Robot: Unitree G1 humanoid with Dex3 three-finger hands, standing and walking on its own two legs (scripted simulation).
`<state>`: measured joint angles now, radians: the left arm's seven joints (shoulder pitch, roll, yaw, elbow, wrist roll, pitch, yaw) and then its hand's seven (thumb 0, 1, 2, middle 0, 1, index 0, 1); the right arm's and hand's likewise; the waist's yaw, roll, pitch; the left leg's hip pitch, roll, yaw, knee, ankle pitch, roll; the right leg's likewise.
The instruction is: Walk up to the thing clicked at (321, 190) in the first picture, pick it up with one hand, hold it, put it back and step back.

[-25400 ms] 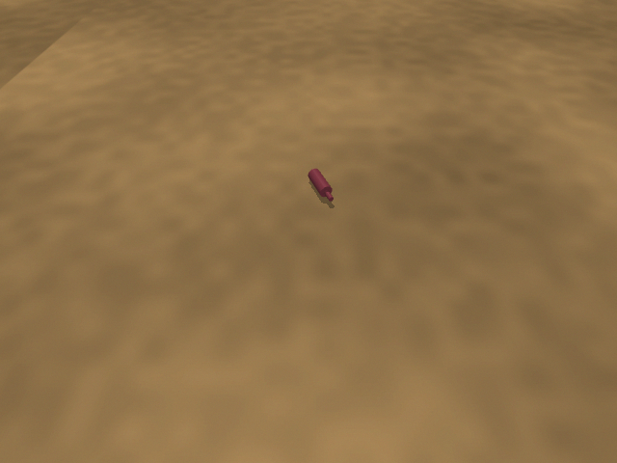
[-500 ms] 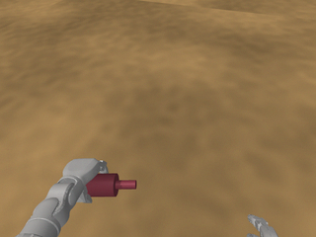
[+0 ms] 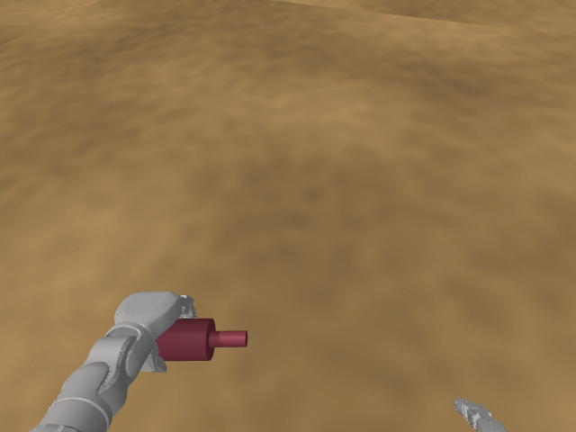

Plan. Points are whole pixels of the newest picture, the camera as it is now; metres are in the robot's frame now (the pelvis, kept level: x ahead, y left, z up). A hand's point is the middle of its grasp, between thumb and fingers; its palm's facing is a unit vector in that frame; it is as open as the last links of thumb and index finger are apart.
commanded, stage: crouch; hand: left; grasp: from above
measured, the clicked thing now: (182, 339) +0.29 +0.19 -0.08
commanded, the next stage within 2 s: lower in 1.76 s
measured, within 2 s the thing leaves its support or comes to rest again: neither
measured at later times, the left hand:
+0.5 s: hand (193, 352) +0.34 +0.22 -0.26, palm faces -0.42 +0.08 -0.91, open 9.3 cm
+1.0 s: hand (216, 367) +0.38 +0.22 -0.48, palm faces -0.46 +0.04 -0.89, open 9.3 cm
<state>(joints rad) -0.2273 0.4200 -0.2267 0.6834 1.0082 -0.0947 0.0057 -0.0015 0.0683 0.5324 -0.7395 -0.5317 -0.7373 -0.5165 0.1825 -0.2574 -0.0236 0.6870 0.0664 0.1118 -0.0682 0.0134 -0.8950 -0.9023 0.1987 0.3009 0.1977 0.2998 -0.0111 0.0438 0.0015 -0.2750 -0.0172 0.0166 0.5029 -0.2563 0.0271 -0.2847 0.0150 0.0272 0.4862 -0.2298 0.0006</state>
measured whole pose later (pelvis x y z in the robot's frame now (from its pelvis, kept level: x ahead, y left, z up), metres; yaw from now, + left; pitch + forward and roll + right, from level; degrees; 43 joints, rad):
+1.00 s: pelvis -0.07 +0.00 -0.31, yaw -1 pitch +39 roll -5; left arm -0.86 0.55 -0.02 1.32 1.28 -0.18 0.39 0.00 0.07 0.44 -0.82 -0.43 -0.81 -0.42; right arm 0.20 -0.25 -0.01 0.72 -0.09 -0.06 0.06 0.01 -0.91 -0.90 0.20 0.30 0.20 0.30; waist -0.21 0.04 -0.19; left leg -2.00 -0.03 -0.04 1.99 -0.68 0.04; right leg -1.97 0.00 -0.07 1.93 -0.65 0.00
